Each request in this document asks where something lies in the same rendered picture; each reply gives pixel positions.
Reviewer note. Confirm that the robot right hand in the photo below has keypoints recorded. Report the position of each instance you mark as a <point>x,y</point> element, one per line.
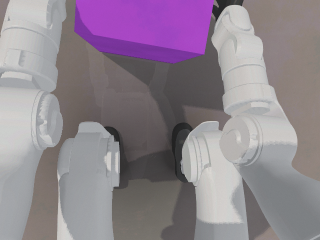
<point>222,5</point>

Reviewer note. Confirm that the carton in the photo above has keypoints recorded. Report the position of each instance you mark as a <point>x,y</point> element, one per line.
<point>167,31</point>

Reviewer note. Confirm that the robot left upper arm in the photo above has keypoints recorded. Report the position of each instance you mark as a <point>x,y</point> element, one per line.
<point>30,122</point>

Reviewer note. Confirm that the left robot forearm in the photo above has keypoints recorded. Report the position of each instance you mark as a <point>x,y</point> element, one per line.
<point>29,43</point>

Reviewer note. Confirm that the left robot foot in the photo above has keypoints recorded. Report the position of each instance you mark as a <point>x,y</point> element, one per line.
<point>115,134</point>

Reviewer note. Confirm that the right robot forearm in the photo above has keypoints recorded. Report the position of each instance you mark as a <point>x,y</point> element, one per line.
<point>243,70</point>

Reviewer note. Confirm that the robot left thigh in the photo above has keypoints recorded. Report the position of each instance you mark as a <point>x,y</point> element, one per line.
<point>85,192</point>

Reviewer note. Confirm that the robot right upper arm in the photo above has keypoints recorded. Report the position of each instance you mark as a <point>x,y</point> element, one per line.
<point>261,148</point>

